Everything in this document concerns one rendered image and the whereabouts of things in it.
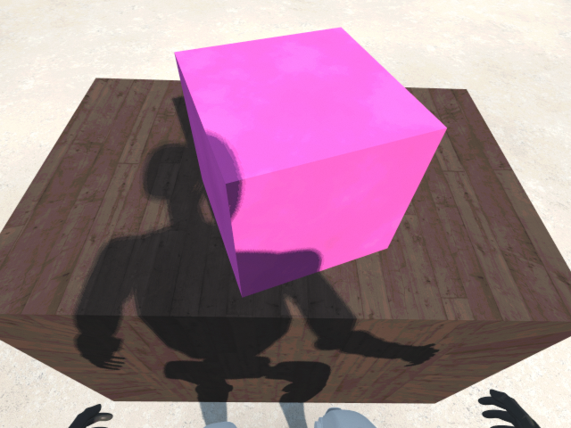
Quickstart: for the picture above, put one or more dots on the robot right thigh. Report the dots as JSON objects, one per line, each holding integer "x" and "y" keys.
{"x": 341, "y": 418}

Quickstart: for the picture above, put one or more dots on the left robot hand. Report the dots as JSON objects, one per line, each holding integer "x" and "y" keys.
{"x": 90, "y": 416}

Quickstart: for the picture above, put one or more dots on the pedestal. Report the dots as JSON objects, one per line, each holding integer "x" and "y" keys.
{"x": 113, "y": 272}

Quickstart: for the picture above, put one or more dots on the carton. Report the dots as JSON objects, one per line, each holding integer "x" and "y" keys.
{"x": 310, "y": 151}

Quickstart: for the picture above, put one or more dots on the right robot hand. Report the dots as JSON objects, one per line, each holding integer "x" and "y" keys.
{"x": 514, "y": 414}

